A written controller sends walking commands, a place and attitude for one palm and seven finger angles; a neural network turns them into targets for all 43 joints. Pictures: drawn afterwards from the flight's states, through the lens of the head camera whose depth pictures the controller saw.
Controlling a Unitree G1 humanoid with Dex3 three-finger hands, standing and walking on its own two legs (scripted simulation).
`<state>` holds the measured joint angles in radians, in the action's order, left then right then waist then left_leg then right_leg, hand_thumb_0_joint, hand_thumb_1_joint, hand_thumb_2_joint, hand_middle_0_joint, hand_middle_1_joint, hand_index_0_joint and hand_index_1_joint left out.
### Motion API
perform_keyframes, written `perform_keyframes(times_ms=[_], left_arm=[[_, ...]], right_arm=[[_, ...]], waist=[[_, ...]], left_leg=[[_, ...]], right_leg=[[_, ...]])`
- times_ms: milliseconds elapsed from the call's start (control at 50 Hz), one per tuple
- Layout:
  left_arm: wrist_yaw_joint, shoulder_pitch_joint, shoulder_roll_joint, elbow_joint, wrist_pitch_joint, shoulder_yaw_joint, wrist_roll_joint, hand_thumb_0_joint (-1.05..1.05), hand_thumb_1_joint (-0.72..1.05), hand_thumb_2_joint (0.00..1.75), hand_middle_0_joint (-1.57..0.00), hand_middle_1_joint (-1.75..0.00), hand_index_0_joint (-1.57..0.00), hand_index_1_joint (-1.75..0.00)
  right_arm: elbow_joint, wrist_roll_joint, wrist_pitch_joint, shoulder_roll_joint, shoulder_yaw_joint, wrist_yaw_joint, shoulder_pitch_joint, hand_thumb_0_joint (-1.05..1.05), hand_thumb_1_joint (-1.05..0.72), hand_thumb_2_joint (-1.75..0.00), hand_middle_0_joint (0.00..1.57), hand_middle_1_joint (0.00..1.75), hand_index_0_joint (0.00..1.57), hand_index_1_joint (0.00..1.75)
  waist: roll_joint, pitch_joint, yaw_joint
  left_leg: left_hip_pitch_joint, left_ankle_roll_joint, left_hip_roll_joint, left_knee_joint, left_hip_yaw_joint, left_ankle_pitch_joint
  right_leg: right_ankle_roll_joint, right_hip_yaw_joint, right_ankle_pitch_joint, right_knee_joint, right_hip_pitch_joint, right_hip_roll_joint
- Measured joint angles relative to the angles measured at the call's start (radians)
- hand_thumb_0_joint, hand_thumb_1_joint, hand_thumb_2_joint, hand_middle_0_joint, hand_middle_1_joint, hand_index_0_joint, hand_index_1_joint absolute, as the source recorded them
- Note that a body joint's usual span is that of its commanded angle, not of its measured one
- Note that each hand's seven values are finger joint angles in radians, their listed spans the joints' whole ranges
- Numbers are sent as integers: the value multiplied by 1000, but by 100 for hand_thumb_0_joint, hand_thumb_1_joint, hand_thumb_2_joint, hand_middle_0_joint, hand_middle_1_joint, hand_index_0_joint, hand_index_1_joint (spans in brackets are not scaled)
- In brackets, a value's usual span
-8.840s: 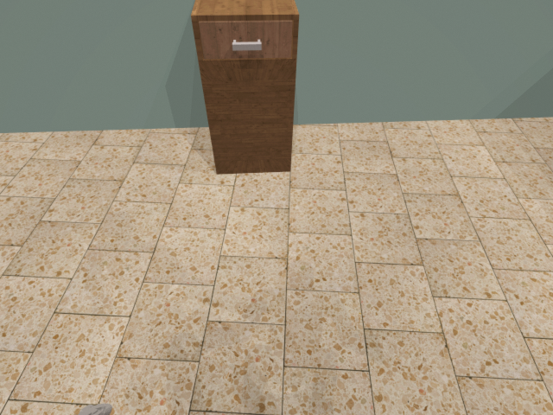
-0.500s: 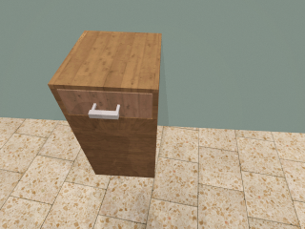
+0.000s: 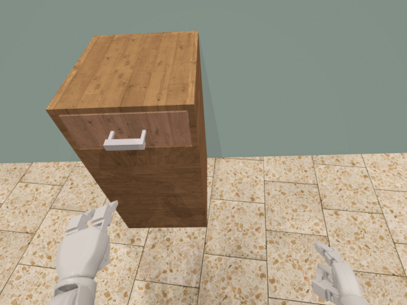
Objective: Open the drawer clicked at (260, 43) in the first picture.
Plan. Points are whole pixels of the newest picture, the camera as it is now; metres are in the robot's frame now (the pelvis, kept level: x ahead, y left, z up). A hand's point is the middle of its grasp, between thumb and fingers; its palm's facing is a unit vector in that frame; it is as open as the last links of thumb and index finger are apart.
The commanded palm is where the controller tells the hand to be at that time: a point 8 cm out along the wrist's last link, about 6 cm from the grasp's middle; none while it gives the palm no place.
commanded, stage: raise the hand with hooked fingers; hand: left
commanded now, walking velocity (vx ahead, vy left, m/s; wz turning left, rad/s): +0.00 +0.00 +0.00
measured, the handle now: (126, 139) +0.55 +0.28 -0.04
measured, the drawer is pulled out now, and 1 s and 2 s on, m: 0.00 0.00 0.00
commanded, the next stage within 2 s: move the hooked fingers above the handle in 1.60 s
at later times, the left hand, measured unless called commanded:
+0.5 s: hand (90, 251) +0.21 +0.24 +0.01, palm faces -0.02 -0.11 -0.99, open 10.8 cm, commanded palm +0.19 +0.24 +0.06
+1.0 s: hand (68, 210) +0.27 +0.27 +0.07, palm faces +0.07 -0.08 -0.99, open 13.5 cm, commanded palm +0.24 +0.27 +0.13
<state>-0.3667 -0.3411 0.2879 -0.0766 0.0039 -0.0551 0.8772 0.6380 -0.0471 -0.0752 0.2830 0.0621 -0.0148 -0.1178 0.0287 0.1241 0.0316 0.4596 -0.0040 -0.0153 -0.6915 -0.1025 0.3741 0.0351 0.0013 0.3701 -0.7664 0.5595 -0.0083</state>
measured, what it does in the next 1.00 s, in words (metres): stands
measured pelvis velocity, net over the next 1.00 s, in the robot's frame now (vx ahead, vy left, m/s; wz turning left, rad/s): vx -0.01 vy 0.03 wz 0.03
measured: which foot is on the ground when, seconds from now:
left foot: down 0.00-1.00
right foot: down 0.00-1.00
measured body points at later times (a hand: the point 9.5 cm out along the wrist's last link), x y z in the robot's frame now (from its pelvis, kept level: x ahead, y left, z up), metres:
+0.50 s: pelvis -0.02 +0.00 +0.00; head +0.01 -0.03 +0.45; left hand +0.21 +0.24 +0.06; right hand +0.17 -0.20 -0.12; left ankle -0.03 +0.12 -0.71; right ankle +0.00 -0.10 -0.71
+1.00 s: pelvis -0.01 +0.03 +0.02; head +0.01 +0.00 +0.46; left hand +0.26 +0.28 +0.12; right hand +0.21 -0.17 -0.08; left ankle -0.03 +0.12 -0.71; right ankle +0.00 -0.10 -0.71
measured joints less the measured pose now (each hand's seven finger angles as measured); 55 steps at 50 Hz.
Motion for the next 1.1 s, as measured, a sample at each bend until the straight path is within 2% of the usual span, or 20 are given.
perform_keyframes(times_ms=[40, 100, 120, 160, 220, 260, 320, 400, 500, 580, 660, 760, 900, 1100], left_arm=[[-20, -28, -5, 25, -44, -10, 96, 1, 72, 81, -21, -43, -21, -43], [-61, -78, -3, 40, -86, -33, 219, 0, 64, 79, -21, -47, -22, -47], [-81, -90, 0, 40, -89, -38, 246, 0, 62, 78, -22, -49, -23, -48], [-113, -97, 7, 33, -81, -41, 268, 0, 57, 76, -23, -52, -24, -51], [-141, -52, 26, 13, -60, -28, 260, 0, 49, 73, -24, -56, -25, -56], [-139, 0, 39, -5, -36, -17, 241, 0, 43, 71, -25, -59, -26, -59], [-99, 86, 53, -27, 12, -12, 201, 0, 36, 68, -26, -64, -27, -64], [-7, 159, 61, -35, 55, -14, 158, 0, 27, 64, -26, -70, -27, -70], [74, 148, 68, -4, 26, -2, 139, 0, 16, 59, -27, -77, -28, -77], [68, 122, 73, 23, -18, 9, 145, 0, 7, 55, -28, -83, -28, -83], [29, 126, 78, 29, -27, 16, 152, 0, -2, 51, -28, -89, -29, -89], [26, 187, 85, 8, 16, 5, 146, 0, -14, 46, -29, -97, -30, -96], [111, 274, 95, 12, 66, -25, 133, 0, -30, 39, -30, -107, -31, -107], [233, 385, 130, -13, 73, -34, 117, 0, -45, 32, -31, -118, -32, -117]], right_arm=[[-57, 1, 43, -1, 0, -22, 44, 2, -92, -90, 20, 30, 20, 30], [-130, -7, 90, -2, 2, -38, 78, 1, -92, -90, 20, 30, 20, 30], [-148, -11, 103, -4, 3, -39, 84, 1, -92, -90, 20, 30, 20, 30], [-167, -16, 123, -11, 3, -32, 92, 1, -91, -90, 20, 30, 20, 30], [-156, -18, 142, -31, -8, -8, 100, 1, -91, -90, 20, 30, 20, 30], [-135, -17, 148, -51, -23, 4, 100, 1, -91, -90, 20, 30, 20, 30], [-100, -11, 155, -82, -54, 20, 87, 1, -91, -90, 20, 30, 20, 30], [-66, -2, 161, -109, -92, 34, 40, 1, -91, -90, 20, 30, 20, 30], [-50, 1, 163, -96, -97, 35, -33, 1, -91, -90, 21, 30, 20, 30], [-42, 0, 160, -61, -64, 33, -71, 1, -91, -90, 21, 30, 20, 30], [-29, 1, 158, -27, -28, 32, -82, 1, -91, -90, 21, 30, 20, 30], [-21, 10, 160, -10, -8, 33, -57, 1, -91, -90, 20, 30, 20, 30], [-43, 23, 163, -34, -32, 32, -8, 1, -91, -90, 20, 30, 20, 30], [-55, 35, 177, -70, -83, 32, 18, 1, -91, -90, 20, 30, 20, 30]], waist=[[-23, 9, 22], [-49, 9, 49], [-53, 7, 59], [-56, 4, 75], [-47, -6, 90], [-33, -16, 89], [-8, -33, 74], [11, -51, 49], [19, -65, 22], [20, -76, 16], [20, -80, 19], [22, -81, 24], [28, -83, 35], [38, -104, 63]], left_leg=[[40, 0, -1, -37, 1, 24], [93, -7, -3, -92, 6, 47], [110, -8, -3, -112, 11, 52], [141, -10, -2, -150, 27, 63], [170, -11, 0, -198, 57, 75], [172, -13, 0, -215, 76, 79], [149, -15, 1, -206, 94, 72], [82, -12, 0, -136, 90, 41], [6, -1, 2, -41, 64, 5], [-17, 9, 8, -10, 52, -6], [-20, 20, 16, -9, 51, -4], [-37, 31, 25, -3, 52, -2], [-107, 39, 35, 56, 49, -21], [-189, 41, 39, 142, 63, -54]], right_leg=[[5, -18, 5, -40, 50, 11], [13, -15, 22, -94, 102, 11], [15, -10, 29, -112, 116, 10], [19, 5, 42, -143, 138, 6], [23, 35, 57, -175, 149, 0], [25, 53, 60, -180, 139, -2], [25, 71, 51, -157, 102, -2], [18, 66, 17, -81, 35, 1], [4, 40, -26, 8, -30, 4], [-7, 29, -41, 41, -52, 0], [-17, 26, -43, 49, -59, -7], [-28, 27, -44, 61, -82, -16], [-38, 23, -63, 120, -152, -23], [-41, 37, -94, 213, -243, -25]])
